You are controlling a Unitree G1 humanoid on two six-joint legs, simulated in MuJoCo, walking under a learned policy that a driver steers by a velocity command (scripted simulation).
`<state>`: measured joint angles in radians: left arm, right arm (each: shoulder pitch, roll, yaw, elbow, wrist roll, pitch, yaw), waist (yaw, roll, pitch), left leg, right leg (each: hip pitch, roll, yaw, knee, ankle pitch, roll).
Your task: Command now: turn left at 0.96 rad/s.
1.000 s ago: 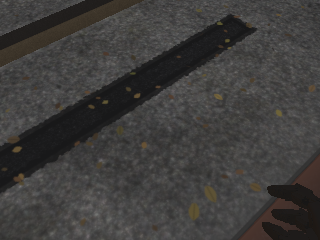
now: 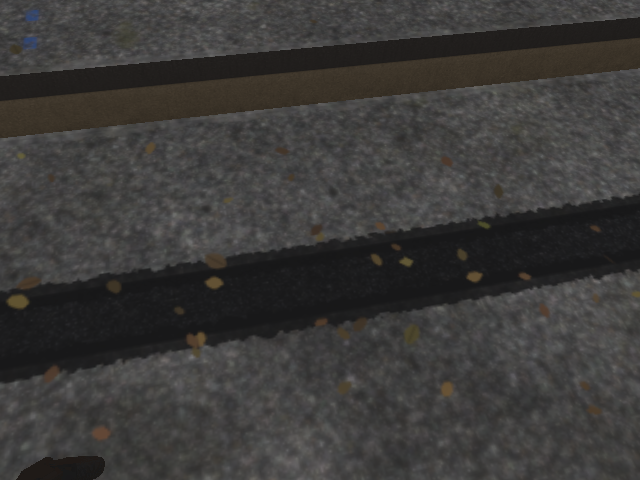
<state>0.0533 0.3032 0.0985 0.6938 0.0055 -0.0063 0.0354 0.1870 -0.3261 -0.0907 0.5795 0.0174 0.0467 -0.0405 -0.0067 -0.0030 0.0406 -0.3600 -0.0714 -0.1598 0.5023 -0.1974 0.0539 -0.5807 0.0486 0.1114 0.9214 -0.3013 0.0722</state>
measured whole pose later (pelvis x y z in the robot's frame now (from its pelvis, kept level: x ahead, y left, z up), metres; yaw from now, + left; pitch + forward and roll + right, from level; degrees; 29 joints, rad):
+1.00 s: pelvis +0.41 -0.01 -0.03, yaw -21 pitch +1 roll +0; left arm 0.10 0.36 0.08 0.59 -0.02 -0.01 -0.04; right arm 0.18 -0.31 -0.04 0.68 0.01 -0.07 -0.01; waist -0.02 0.00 0.15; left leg -0.35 -0.01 -0.06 1.35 -0.52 -0.06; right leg -0.53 0.14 -0.01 0.65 -0.14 -0.14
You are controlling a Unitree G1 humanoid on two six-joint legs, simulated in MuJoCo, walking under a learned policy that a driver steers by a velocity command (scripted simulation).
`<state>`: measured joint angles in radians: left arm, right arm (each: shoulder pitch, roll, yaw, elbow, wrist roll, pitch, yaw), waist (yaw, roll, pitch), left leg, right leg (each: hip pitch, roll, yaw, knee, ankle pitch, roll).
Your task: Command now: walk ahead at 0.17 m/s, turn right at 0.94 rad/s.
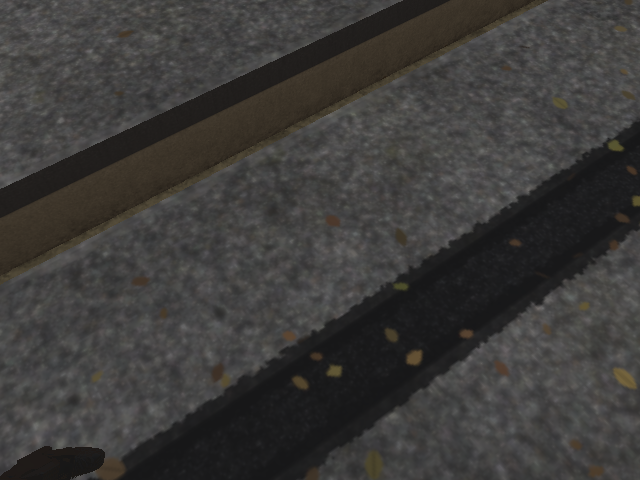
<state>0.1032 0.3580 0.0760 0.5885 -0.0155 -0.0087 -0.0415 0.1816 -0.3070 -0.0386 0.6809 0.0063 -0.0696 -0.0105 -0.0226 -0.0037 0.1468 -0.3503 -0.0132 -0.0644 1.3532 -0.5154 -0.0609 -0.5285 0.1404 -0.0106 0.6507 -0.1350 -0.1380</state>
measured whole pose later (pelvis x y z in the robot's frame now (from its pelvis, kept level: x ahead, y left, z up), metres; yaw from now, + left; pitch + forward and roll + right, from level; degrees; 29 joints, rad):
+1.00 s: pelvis +0.16 +0.06 +0.03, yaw -4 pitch +2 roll -1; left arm 0.16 0.26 0.05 0.68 0.00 0.01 0.04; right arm 0.22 -0.33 -0.09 0.62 0.04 0.06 0.02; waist 0.01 0.03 0.04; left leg -0.54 0.07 0.01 0.96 -0.34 -0.10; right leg -0.11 -0.02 -0.11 0.40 -0.31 -0.01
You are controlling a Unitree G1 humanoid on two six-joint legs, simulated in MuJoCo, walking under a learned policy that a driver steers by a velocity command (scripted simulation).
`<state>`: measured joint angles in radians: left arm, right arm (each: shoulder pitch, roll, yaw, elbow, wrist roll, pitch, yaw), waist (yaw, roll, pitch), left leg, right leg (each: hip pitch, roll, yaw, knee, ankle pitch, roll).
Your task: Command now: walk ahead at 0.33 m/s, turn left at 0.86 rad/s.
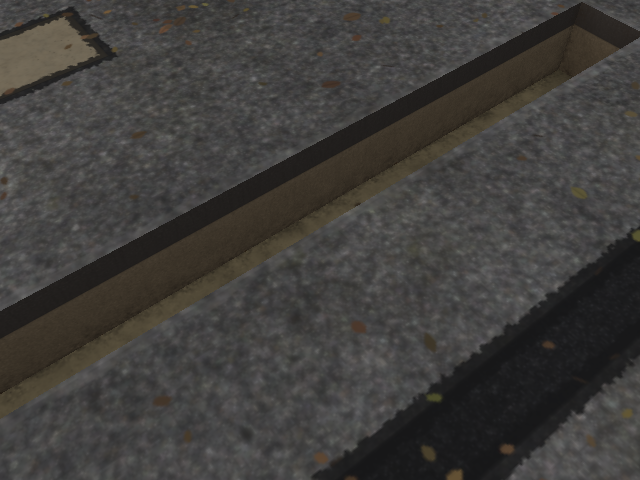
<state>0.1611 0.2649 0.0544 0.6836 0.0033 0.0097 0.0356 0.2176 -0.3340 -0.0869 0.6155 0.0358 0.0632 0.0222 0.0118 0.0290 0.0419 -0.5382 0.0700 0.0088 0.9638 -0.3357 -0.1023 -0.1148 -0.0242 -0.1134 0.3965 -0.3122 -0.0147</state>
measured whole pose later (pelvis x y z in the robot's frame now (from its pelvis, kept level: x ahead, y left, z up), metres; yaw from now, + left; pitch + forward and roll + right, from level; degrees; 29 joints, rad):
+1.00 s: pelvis +0.70 +0.29 -0.02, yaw +1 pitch +1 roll +1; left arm 0.47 0.32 0.08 0.88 0.01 -0.06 -0.01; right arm 0.03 -0.28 0.03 0.59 -0.05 -0.09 0.03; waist 0.12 0.00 -0.01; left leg -0.64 0.02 -0.12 0.84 0.10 0.01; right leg -0.03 0.18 0.23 0.50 -0.44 -0.15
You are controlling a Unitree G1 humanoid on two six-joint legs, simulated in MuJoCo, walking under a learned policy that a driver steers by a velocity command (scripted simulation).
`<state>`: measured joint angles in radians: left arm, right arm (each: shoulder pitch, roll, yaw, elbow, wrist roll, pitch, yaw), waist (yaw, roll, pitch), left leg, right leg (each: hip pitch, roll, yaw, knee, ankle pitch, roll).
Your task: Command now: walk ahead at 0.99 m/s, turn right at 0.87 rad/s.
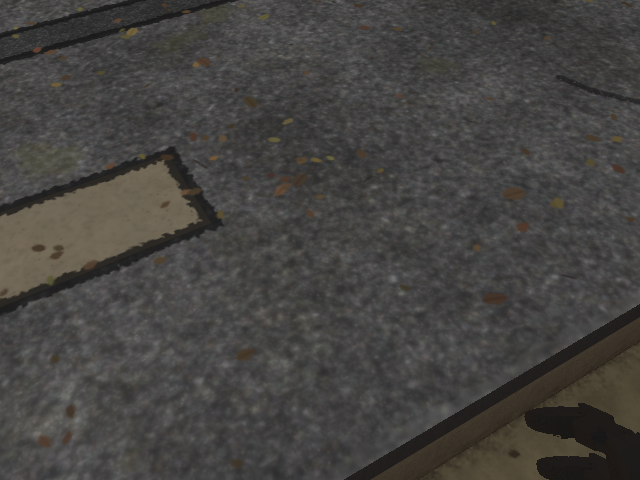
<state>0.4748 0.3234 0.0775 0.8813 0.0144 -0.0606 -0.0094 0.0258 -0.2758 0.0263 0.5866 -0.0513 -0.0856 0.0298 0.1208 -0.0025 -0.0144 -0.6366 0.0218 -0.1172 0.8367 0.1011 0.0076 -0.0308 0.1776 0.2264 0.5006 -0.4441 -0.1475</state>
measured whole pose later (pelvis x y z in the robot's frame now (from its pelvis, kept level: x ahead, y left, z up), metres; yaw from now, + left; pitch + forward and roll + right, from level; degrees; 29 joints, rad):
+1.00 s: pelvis +1.02 +0.48 -0.31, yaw -2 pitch +9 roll -24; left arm 0.42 0.61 0.12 1.42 -0.15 -0.12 0.23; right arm -0.77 -0.37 -0.03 0.54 0.03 0.01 0.14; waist 0.15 -0.19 0.03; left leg -1.40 0.04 -0.71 2.17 -0.90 -0.10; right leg -0.38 -0.42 0.07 1.52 -0.56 0.30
